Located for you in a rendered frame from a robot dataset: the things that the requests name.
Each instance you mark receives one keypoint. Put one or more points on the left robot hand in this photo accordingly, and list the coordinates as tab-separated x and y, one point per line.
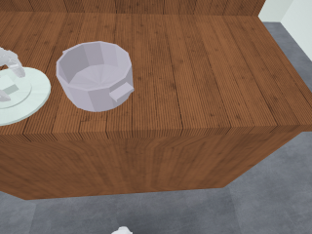
11	60

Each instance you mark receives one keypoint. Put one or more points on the left robot shin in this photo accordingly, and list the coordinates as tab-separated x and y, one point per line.
123	228

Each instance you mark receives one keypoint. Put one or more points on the lid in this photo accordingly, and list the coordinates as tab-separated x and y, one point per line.
34	90

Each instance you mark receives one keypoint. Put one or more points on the table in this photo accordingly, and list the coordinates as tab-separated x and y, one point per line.
214	95

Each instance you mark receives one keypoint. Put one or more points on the pot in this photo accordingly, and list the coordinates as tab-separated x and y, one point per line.
96	76

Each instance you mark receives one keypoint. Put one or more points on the knob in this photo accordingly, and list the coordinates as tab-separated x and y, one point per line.
7	85

